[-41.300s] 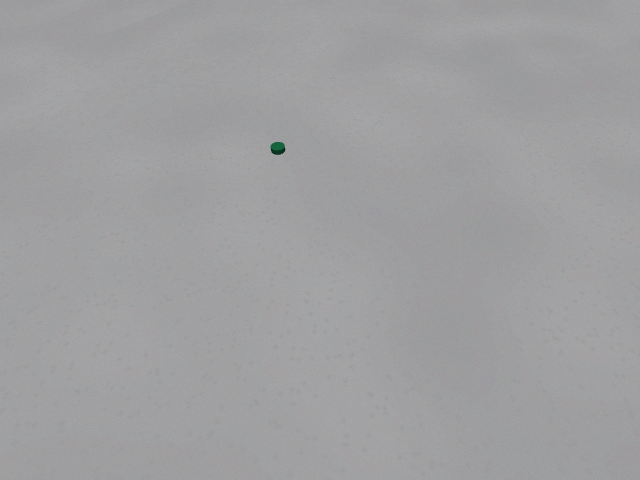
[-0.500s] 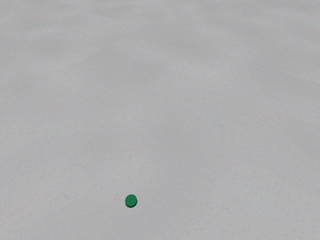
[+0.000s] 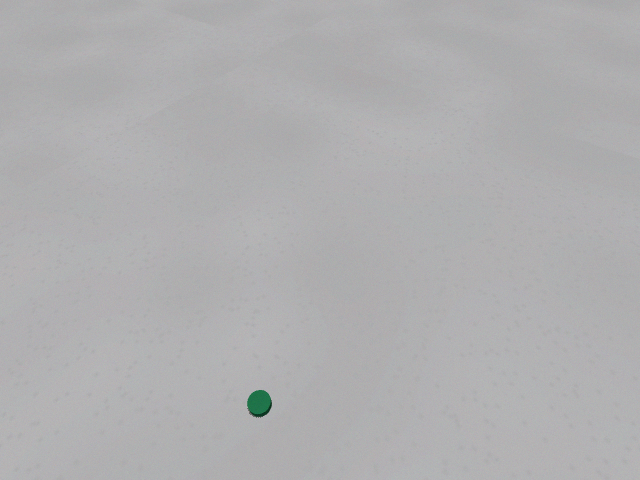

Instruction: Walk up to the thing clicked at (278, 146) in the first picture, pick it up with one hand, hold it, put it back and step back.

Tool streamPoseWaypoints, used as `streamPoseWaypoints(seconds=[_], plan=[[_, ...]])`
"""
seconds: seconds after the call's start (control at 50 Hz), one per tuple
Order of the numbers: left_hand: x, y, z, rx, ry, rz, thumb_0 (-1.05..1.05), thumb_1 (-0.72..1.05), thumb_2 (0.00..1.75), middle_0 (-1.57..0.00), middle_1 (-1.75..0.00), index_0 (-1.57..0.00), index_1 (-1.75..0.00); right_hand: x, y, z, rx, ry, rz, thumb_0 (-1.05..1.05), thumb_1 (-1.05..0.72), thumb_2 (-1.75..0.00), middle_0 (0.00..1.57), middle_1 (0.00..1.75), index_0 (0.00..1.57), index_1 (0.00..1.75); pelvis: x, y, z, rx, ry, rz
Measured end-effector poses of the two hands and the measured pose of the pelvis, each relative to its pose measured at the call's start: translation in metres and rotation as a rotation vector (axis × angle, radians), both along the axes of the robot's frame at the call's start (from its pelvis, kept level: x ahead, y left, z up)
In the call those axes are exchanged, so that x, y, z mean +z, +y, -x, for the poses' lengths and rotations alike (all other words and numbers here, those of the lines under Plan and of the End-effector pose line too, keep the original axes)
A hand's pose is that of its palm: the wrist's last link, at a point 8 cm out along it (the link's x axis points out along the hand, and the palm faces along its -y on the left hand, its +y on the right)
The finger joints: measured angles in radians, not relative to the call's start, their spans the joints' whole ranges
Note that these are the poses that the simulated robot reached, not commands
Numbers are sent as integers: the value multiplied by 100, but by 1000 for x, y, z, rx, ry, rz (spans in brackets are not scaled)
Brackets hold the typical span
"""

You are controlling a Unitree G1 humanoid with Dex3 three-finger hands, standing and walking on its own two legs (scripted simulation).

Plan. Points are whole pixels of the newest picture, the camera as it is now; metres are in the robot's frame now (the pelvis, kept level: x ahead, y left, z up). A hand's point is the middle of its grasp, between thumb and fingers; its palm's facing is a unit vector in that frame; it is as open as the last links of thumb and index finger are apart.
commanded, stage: stand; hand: left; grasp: from above
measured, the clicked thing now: (259, 403) +0.48 +0.21 -0.77
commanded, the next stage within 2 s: step back in 0.88 s
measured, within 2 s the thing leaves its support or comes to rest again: neither
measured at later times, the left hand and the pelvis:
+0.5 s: hand out of the picture +0.08 +0.25 -0.15, palm faces +0.01 -0.94 -0.34, open 7.4 cm; pelvis +0.00 +0.00 +0.00, yaw +0 degrees
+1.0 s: hand out of the picture +0.08 +0.26 -0.16, palm faces +0.02 -0.93 -0.36, open 7.4 cm; pelvis -0.01 +0.00 -0.01, yaw +0 degrees
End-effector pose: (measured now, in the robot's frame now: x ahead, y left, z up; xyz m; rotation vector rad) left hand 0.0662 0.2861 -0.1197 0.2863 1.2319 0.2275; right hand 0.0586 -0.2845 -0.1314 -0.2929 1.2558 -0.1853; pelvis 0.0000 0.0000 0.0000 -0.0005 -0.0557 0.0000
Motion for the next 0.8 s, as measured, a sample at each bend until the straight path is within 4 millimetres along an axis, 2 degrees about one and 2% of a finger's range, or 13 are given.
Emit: streamPoseWaypoints(seconds=[0.14, 0.26, 0.64, 0.8], plan=[[3, 2, -13, -7, -28, -6, 0, 90, 89, -20, -30, -20, -30, 4, -3, -16, 4, -33, 9, 1, -90, -90, 20, 30, 20, 30, 0, 0, -4, -1, -1, -1], [4, 3, -17, -12, -38, -8, 0, 90, 89, -20, -30, -20, -30, 7, -5, -21, 6, -47, 14, 1, -90, -90, 20, 30, 20, 30, 1, 0, -4, -1, -1, 0], [2, 5, 0, -6, 10, -8, 0, 90, 89, -20, -30, -20, -30, 4, -7, -7, 6, -2, 8, 1, -90, -90, 20, 30, 20, 30, 1, -3, -4, 2, 4, -3], [3, 3, 0, -12, 6, -11, 0, 90, 89, -20, -30, -20, -30, 4, -10, -7, 7, -4, 8, 1, -90, -90, 20, 30, 20, 30, 1, -5, -4, 3, 5, -3]])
